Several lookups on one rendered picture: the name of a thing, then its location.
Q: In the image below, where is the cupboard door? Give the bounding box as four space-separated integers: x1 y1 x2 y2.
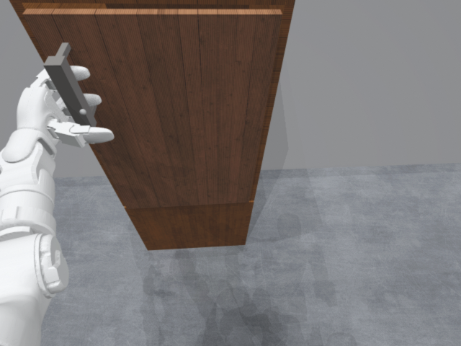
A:
22 9 282 209

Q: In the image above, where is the left robot hand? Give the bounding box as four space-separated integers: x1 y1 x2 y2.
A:
17 66 114 148

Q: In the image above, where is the left robot upper arm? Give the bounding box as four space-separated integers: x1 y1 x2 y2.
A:
0 233 69 346

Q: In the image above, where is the handle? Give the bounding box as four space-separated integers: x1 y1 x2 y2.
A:
43 43 97 127

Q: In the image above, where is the robot left forearm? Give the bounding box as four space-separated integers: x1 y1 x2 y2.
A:
0 129 57 241

